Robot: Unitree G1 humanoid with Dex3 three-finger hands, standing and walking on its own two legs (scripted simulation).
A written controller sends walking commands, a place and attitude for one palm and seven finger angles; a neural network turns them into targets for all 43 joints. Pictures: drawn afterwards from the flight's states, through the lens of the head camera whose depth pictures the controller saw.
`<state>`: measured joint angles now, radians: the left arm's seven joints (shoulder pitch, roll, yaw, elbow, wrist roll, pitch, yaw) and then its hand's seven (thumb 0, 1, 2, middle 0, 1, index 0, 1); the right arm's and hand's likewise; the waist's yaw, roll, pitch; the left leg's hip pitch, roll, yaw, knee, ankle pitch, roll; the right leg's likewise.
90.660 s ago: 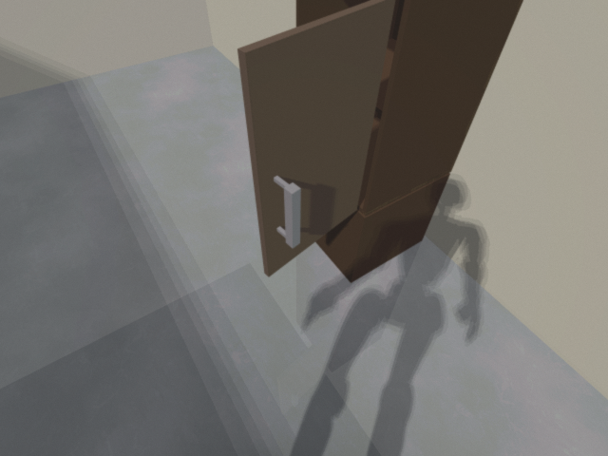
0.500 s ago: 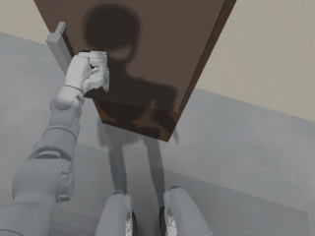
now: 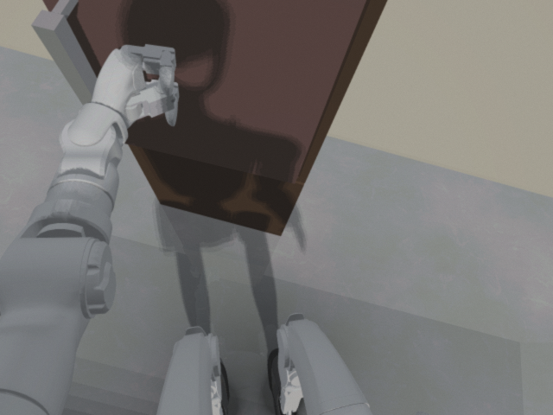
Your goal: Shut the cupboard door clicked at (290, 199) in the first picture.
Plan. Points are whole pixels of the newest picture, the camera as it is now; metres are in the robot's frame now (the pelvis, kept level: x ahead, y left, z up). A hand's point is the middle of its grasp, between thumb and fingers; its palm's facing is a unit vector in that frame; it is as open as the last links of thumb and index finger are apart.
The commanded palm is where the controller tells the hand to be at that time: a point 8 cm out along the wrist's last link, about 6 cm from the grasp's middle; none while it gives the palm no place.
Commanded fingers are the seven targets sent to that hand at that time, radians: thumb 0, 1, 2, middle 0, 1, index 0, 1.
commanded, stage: push the door shut along its arc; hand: left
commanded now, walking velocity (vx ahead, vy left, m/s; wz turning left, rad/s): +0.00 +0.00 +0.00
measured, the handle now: (89, 67) +0.59 +0.19 +0.05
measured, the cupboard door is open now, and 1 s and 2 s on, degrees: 2 0 0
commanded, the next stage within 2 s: pull the fist back off the door in 0.58 s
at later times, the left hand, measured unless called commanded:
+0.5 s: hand (172, 94) +0.54 +0.08 +0.06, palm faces -0.45 -0.89 -0.05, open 3.4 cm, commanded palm +0.59 +0.07 +0.05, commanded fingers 0.00 0.90 0.90 -1.30 -1.50 -1.30 -1.50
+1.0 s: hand (190, 91) +0.55 +0.06 +0.05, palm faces +0.08 -1.00 -0.02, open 3.3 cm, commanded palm +0.54 +0.06 +0.05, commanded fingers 0.00 0.90 0.90 -1.30 -1.50 -1.30 -1.50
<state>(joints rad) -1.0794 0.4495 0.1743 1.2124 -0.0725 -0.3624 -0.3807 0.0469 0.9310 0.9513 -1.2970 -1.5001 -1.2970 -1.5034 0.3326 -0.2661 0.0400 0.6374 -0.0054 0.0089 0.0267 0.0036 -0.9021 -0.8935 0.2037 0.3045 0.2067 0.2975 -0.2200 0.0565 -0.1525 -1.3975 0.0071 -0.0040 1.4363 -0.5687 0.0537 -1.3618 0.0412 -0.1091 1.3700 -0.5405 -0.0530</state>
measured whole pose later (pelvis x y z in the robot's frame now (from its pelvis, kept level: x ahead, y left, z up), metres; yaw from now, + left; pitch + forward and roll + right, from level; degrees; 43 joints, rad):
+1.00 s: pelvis -0.03 +0.02 -0.02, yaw +0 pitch +32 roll -6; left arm -1.25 0.28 0.20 1.37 0.12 -0.44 0.33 0.05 0.84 1.08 -1.30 -1.50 -1.32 -1.50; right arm 0.37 -0.23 0.03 0.71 -0.15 -0.14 0.13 0.00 -0.90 -0.89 0.20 0.30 0.21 0.30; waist -0.30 0.06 -0.17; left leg -1.54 -0.02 -0.01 1.50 -0.52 0.07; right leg -1.48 0.01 -0.12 1.42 -0.49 -0.02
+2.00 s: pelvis +0.04 -0.02 +0.08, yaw +2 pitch +19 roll +1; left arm -0.30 0.15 0.09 0.54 -0.12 -0.41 0.01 0.02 0.90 0.90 -1.30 -1.50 -1.30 -1.50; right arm 0.31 -0.24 0.00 0.52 0.02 0.06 0.05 0.01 -0.91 -0.89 0.20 0.30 0.20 0.30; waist -0.05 0.04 -0.16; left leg -0.87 -0.01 0.03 1.03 -0.49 0.02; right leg -0.87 0.04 -0.05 1.04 -0.49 -0.06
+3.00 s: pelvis +0.06 +0.03 +0.16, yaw +3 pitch -3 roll -1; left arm 0.47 0.36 0.38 -0.40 -0.08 -0.06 0.11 0.02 0.90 0.90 -0.30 -0.40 -0.30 -0.41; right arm 0.21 -0.23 0.03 0.60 0.02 -0.06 -0.04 0.01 -0.90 -0.89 0.20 0.30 0.21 0.30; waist 0.07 0.09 -0.01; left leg -0.13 -0.07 0.01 0.44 -0.26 0.08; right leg -0.11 0.00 -0.03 0.40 -0.25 0.00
